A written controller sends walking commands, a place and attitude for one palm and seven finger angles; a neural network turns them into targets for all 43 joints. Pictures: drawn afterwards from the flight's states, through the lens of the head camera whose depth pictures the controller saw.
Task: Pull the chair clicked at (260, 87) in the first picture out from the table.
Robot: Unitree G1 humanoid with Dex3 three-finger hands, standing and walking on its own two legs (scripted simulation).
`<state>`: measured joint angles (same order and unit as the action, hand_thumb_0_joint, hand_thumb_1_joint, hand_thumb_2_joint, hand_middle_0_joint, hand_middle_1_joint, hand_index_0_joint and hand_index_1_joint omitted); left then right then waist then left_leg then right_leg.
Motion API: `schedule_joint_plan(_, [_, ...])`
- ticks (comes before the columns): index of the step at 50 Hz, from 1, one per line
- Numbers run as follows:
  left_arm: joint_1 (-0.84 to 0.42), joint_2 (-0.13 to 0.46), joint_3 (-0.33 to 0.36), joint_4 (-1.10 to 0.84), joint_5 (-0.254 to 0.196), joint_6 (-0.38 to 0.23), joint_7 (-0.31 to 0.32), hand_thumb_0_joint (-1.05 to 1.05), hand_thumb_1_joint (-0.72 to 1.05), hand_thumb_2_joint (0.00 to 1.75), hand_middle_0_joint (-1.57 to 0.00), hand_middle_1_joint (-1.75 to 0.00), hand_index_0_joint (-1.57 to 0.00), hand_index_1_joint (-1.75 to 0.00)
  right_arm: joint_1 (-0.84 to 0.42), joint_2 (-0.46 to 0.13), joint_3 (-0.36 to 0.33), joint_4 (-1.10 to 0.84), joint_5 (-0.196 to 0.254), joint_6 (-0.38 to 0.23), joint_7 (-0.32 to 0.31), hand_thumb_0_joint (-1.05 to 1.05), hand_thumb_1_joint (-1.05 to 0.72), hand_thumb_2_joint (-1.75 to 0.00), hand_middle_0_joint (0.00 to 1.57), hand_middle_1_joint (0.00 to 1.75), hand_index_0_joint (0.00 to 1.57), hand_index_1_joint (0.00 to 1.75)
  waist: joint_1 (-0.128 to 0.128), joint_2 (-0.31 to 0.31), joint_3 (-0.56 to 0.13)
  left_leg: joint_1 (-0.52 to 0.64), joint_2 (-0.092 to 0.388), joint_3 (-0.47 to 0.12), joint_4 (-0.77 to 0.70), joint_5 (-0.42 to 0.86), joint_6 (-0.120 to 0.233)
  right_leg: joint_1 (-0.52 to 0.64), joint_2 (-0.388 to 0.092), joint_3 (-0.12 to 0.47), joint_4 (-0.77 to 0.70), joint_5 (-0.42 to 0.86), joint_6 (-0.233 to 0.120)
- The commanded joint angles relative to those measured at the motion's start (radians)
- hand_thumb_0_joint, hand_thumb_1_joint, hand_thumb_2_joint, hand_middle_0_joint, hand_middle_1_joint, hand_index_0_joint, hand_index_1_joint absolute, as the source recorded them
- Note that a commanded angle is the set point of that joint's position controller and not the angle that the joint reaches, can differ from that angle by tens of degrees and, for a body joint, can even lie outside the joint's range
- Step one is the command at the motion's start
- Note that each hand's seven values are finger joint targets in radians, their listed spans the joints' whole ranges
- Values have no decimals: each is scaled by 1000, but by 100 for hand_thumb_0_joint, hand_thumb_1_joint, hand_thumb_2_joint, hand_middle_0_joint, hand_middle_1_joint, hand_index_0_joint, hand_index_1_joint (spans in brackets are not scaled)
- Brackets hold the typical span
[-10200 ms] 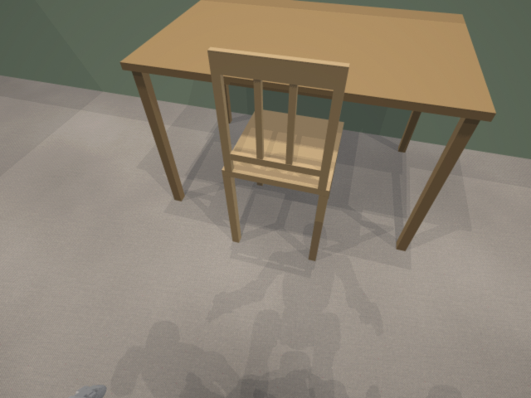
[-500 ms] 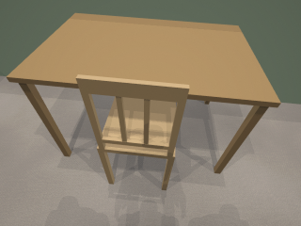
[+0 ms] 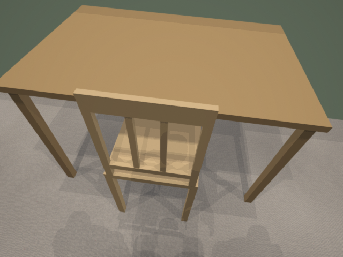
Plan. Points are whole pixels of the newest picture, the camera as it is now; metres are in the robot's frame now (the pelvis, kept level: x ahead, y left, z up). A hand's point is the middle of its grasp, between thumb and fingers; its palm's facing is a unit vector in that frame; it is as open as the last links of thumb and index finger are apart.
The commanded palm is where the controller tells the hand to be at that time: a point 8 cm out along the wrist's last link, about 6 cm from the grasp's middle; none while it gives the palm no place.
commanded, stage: come to a stop and stand still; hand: left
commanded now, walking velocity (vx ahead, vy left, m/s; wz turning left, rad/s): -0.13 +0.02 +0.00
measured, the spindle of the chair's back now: (133, 144) +0.45 +0.16 -0.08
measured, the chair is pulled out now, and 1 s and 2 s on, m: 0.00 0.00 0.00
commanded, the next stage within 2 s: look again from close up in 0.64 s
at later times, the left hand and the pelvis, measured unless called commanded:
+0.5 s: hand out of the picture -0.03 +0.15 -0.16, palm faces +0.04 -0.98 -0.20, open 7.3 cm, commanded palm none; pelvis -0.02 -0.03 +0.01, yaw +0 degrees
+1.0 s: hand out of the picture -0.04 +0.15 -0.17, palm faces +0.04 -0.98 -0.20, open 7.4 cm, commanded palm none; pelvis -0.03 -0.01 +0.00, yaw +1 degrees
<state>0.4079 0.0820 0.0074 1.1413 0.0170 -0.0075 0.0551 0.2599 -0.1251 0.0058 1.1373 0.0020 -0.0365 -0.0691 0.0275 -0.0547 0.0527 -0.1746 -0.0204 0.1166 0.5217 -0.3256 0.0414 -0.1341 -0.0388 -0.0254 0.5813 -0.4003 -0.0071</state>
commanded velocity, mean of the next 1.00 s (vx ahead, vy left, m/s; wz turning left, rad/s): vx -0.01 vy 0.00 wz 0.00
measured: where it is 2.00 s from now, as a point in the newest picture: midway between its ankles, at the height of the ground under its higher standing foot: outside the picture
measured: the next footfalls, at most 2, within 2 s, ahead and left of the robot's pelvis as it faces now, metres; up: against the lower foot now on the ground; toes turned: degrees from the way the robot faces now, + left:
none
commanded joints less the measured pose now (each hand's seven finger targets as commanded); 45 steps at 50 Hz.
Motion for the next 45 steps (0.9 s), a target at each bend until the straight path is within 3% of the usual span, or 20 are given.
schedule_joint_plan(1, [128, 101, 11, -24, 1, -17, 4, 0, 90, 90, -20, -30, -20, -30, 54, -79, -27, -37, 2, 13, 4, 0, -90, -90, 20, 30, 20, 30, -10, 19, 15, 61, 136, -148, -77, 583, 6, -59, -90, 84, -146, 650, -18])
schedule_joint_plan(3, [109, 122, 19, -43, 2, -19, 7, 0, 90, 90, -20, -30, -20, -30, 64, -83, -36, -47, -2, 21, 8, 0, -90, -90, 20, 30, 20, 30, -17, 5, -43, 75, 126, -131, -61, 580, -6, -30, -102, 85, -112, 764, -27])
schedule_joint_plan(7, [64, 135, 20, -75, 1, -21, 6, 0, 90, 90, -20, -30, -20, -30, 50, -87, -38, -57, -7, 25, 17, 0, -90, -90, 20, 30, 20, 30, -16, 20, -89, 91, 129, -129, -80, 504, -13, -23, -99, 92, -134, 663, -32])
schedule_joint_plan(16, [-6, 155, 3, -69, -3, -24, -12, 0, 90, 90, -20, -30, -20, -30, 10, -99, -18, -40, -9, 25, 33, 0, -90, -90, 20, 30, 20, 30, -13, 24, 29, 55, 123, -138, -196, 255, -25, -66, -71, 102, -278, 346, -18])
schedule_joint_plan(27, [18, 152, -3, -50, -7, -32, -16, 0, 90, 90, -20, -30, -20, -30, 49, -98, -6, -14, -9, 20, 35, 0, -90, -90, 20, 30, 20, 30, -16, 40, 39, 60, 118, -137, -223, 216, -31, -69, -62, 101, -328, 259, -22])
schedule_joint_plan(36, [75, 124, -7, -29, -8, -36, -13, 0, 90, 90, -20, -30, -20, -30, 89, -76, -3, -2, -6, 13, 30, 0, -90, -90, 20, 30, 20, 30, -17, 43, 26, 59, 120, -133, -209, 235, -28, -62, -58, 95, -320, 299, -23])
schedule_joint_plan(37, [67, 144, -13, -16, 16, -66, 23, 0, 90, 90, -20, -30, -20, -30, -20, -111, -2, -74, -8, -5, 48, 0, -90, -90, 20, 30, 20, 30, 5, 96, 96, -103, 119, -74, 51, 231, -56, -97, -143, 160, -276, 755, 27])
schedule_joint_plan(38, [46, 197, 2, -59, 5, -63, 17, 0, 90, 90, -20, -30, -20, -30, 52, -51, -8, -103, -9, 16, 49, 0, -90, -90, 20, 30, 20, 30, -61, 68, 31, -75, 87, -117, 40, 38, -36, -95, -173, 182, -272, 609, -21])
schedule_joint_plan(39, [-6, 172, -5, -72, 2, -60, 8, 0, 90, 90, -20, -30, -20, -30, 106, -58, -14, -91, -11, 19, 50, 0, -90, -90, 20, 30, 20, 30, -84, 70, -18, -43, 93, -113, 26, 47, -37, -115, -144, 142, -265, 360, -60])
schedule_joint_plan(40, [-19, 167, 2, -91, 2, -65, 5, 0, 90, 90, -20, -30, -20, -30, 129, -64, -11, -98, -17, 15, 52, 0, -90, -90, 20, 30, 20, 30, -81, 78, -60, -21, 89, -113, 8, 111, -32, -98, -113, 123, -240, 334, -77])
schedule_joint_plan(41, [-10, 153, 1, -87, -3, -64, 3, 0, 90, 90, -20, -30, -20, -30, 130, -64, -9, -97, -16, 10, 51, 0, -90, -90, 20, 30, 20, 30, -72, 37, -61, -31, 91, -122, -1, 138, -31, -90, -99, 119, -230, 308, -76])
schedule_joint_plan(43, [-10, 134, -3, -83, -5, -53, -2, 0, 90, 90, -20, -30, -20, -30, 123, -74, -8, -101, -15, 6, 47, 0, -90, -90, 20, 30, 20, 30, -61, 51, -10, -46, 100, -134, -37, 169, -22, -111, -73, 104, -204, 261, -70])
schedule_joint_plan(45, [-1, 124, -6, -78, -4, -47, -4, 0, 90, 90, -20, -30, -20, -30, 111, -77, -6, -98, -15, -1, 44, 0, -90, -90, 20, 30, 20, 30, -42, 51, 12, -59, 107, -144, -63, 222, -13, -98, -57, 90, -181, 293, -63])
